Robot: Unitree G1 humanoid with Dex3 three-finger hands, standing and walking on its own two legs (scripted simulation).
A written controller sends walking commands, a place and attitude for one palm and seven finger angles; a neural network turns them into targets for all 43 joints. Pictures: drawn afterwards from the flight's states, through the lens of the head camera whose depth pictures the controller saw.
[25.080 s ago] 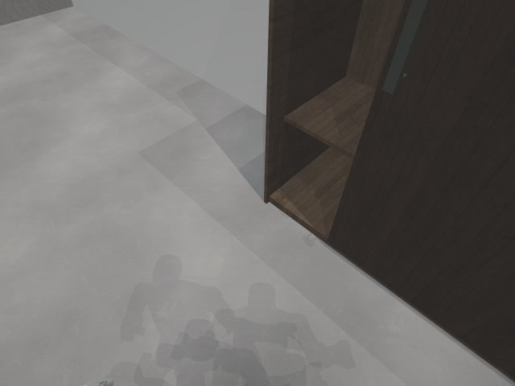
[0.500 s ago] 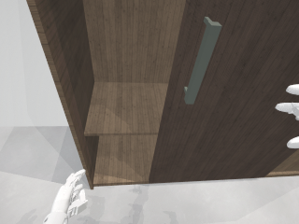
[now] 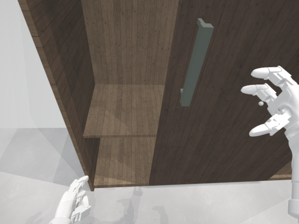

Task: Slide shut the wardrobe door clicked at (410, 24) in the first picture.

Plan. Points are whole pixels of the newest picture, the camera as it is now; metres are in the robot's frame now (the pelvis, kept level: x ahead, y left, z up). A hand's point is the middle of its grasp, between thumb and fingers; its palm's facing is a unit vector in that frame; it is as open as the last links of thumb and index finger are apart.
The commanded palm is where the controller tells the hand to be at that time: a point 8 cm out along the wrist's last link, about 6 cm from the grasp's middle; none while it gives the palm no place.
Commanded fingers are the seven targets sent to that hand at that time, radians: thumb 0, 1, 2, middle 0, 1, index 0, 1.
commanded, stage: move the hooked fingers beside the handle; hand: right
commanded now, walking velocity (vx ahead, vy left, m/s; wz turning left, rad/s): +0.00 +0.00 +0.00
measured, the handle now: (191, 66) +0.50 -0.10 +0.21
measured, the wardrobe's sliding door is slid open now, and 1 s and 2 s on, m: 0.36 0.36 0.36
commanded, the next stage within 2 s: none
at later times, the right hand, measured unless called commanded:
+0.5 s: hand (236, 88) +0.40 -0.19 +0.21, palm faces -0.05 +1.00 -0.07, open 14.0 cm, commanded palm +0.38 -0.24 +0.22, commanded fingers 0.00 0.50 -0.30 0.30 1.20 0.30 1.20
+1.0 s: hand (221, 72) +0.44 -0.16 +0.23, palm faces -0.05 +1.00 -0.03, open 14.0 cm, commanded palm +0.41 -0.22 +0.21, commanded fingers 0.00 0.50 -0.30 0.30 1.20 0.30 1.20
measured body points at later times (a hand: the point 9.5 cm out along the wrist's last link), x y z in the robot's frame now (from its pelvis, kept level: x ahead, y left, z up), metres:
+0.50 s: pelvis +0.00 +0.00 +0.00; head +0.00 +0.02 +0.45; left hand +0.16 +0.25 -0.09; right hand +0.40 -0.25 +0.22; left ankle -0.03 +0.09 -0.74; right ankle +0.03 -0.07 -0.74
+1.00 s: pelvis +0.01 +0.02 +0.00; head +0.00 +0.04 +0.45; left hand +0.12 +0.29 -0.11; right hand +0.44 -0.21 +0.23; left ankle -0.03 +0.09 -0.74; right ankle +0.03 -0.07 -0.74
